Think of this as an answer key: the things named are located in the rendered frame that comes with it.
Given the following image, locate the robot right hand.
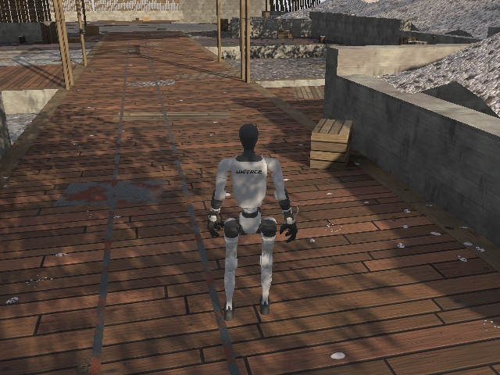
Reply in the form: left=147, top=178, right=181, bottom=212
left=280, top=222, right=298, bottom=243

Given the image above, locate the robot left shin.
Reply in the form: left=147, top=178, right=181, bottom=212
left=224, top=258, right=235, bottom=310

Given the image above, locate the robot left hand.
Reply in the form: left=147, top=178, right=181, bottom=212
left=207, top=220, right=224, bottom=237

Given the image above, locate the humanoid robot head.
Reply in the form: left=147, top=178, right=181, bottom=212
left=235, top=124, right=263, bottom=162

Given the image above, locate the left robot upper arm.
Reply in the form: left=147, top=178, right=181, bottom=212
left=214, top=158, right=233, bottom=201

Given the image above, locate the right robot upper arm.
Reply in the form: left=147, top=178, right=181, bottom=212
left=266, top=158, right=287, bottom=201

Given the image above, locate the left robot forearm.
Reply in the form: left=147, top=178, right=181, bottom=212
left=209, top=189, right=223, bottom=222

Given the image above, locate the right robot forearm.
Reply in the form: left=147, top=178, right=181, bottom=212
left=279, top=189, right=295, bottom=224

